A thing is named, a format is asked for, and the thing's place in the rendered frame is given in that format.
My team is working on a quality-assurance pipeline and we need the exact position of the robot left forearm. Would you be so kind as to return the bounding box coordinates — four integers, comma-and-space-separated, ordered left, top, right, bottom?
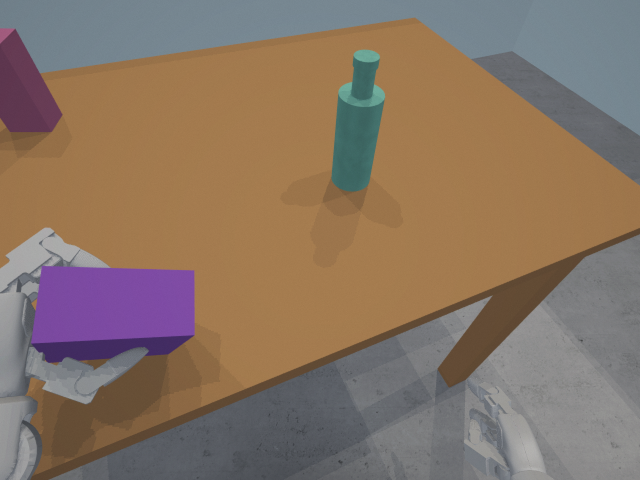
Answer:
0, 396, 42, 480

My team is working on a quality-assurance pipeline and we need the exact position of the table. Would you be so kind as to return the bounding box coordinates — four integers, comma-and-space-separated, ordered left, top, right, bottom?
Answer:
0, 18, 640, 480

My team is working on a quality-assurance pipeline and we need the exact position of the robot right hand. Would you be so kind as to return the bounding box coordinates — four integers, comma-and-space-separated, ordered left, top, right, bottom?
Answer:
464, 376, 547, 480

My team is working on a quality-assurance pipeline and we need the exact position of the sponge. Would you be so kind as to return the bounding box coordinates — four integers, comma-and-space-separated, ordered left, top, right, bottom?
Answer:
31, 266, 195, 363

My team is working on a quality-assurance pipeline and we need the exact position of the robot left hand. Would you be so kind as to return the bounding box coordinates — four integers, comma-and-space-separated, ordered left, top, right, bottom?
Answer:
0, 228, 149, 405

